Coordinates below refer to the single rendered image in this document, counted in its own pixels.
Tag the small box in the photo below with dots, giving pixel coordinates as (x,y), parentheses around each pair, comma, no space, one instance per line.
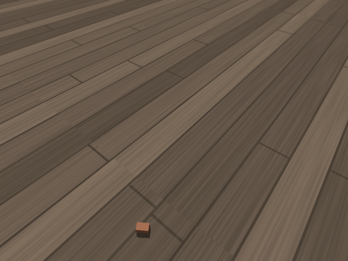
(142,227)

